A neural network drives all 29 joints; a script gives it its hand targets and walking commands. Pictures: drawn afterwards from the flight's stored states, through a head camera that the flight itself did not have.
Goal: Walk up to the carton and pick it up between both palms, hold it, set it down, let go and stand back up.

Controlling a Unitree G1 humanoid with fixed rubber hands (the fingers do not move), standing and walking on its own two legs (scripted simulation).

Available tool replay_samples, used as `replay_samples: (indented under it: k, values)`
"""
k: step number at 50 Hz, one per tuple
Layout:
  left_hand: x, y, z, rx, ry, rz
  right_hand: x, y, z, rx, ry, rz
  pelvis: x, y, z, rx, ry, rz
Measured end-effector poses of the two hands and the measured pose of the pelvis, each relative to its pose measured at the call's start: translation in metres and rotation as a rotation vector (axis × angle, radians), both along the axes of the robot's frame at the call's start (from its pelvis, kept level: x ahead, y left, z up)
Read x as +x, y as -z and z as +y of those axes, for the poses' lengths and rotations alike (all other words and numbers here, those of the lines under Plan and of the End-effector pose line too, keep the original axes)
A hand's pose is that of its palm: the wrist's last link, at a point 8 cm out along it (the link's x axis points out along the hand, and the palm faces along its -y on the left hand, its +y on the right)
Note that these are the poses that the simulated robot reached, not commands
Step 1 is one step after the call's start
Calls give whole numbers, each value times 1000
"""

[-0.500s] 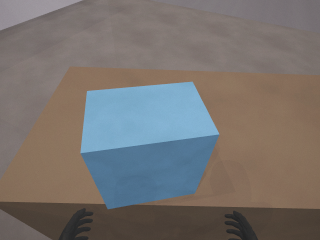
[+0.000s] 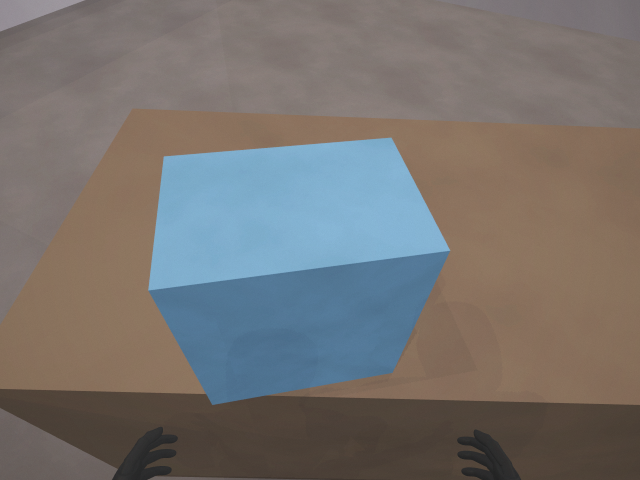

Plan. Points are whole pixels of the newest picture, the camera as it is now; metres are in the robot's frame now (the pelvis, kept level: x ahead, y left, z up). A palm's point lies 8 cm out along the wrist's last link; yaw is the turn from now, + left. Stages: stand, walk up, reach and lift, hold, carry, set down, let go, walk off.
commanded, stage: stand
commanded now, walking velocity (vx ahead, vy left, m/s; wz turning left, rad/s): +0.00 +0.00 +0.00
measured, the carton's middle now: (295, 281) +0.35 +0.04 +0.07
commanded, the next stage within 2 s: none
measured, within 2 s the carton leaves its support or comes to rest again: neither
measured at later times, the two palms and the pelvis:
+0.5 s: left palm out of the picture +0.13 +0.24 -0.09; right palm out of the picture +0.13 -0.24 -0.09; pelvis +0.00 +0.00 +0.00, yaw +0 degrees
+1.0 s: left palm out of the picture +0.12 +0.24 -0.10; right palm out of the picture +0.12 -0.25 -0.10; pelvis -0.01 +0.00 +0.00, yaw +0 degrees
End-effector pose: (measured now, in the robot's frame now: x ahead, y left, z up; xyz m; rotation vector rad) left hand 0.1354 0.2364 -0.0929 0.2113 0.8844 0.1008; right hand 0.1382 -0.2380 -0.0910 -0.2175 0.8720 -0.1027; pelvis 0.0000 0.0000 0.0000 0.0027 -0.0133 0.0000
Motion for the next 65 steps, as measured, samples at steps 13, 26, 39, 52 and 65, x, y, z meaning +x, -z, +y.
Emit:
replay_samples:
  k: [13,26,39,52,65]
  values:
    - [0,0,2,5,1,3,-2,1,-3,-7,0,9,0,0,0,0,0,0]
    - [-4,2,4,10,-2,19,-6,3,-5,-13,2,22,0,0,0,0,0,-1]
    - [-8,4,5,11,-6,30,-11,4,-7,-14,7,32,-2,0,0,0,0,-10]
    - [-13,5,7,14,-9,32,-19,6,-8,-16,12,39,-6,0,0,0,0,-25]
    - [-25,6,9,16,-15,39,-32,7,-9,-17,18,47,-15,0,0,0,0,-45]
